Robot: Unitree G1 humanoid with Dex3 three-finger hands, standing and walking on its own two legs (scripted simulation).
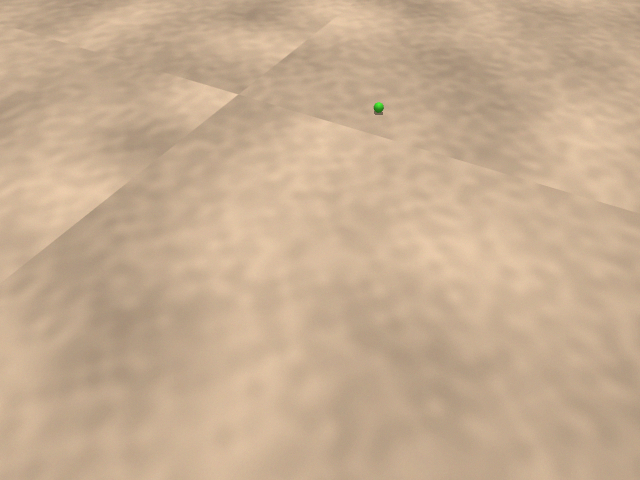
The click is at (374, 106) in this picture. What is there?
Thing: free ball
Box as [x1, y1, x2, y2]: [374, 102, 383, 112]
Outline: 379,102 374,105 374,110 377,112 381,111 383,108 382,104
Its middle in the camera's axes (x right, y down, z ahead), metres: +0.32 -0.76 +2.25
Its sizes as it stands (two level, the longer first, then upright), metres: 0.057 0.057 0.057
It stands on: the floor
